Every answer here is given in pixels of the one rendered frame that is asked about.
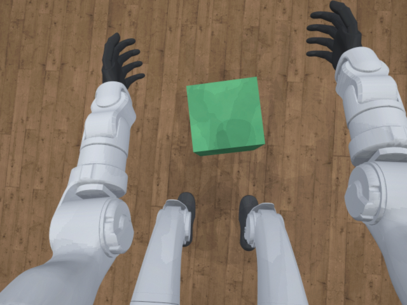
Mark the left robot upper arm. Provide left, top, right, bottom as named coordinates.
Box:
left=0, top=196, right=134, bottom=305

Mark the right robot upper arm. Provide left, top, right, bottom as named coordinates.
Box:
left=345, top=161, right=407, bottom=305

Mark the robot right forearm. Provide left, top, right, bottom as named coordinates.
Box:
left=335, top=47, right=407, bottom=167

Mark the robot left forearm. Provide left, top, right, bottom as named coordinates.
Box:
left=49, top=81, right=136, bottom=249

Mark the robot left hand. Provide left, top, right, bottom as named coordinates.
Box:
left=102, top=33, right=145, bottom=89

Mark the carton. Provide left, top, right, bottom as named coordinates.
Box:
left=186, top=77, right=265, bottom=156

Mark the robot right foot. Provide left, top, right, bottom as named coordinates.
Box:
left=238, top=195, right=258, bottom=251

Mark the robot right hand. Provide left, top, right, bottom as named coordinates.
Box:
left=306, top=1, right=362, bottom=70

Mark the robot right thigh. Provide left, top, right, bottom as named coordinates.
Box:
left=247, top=209, right=308, bottom=305

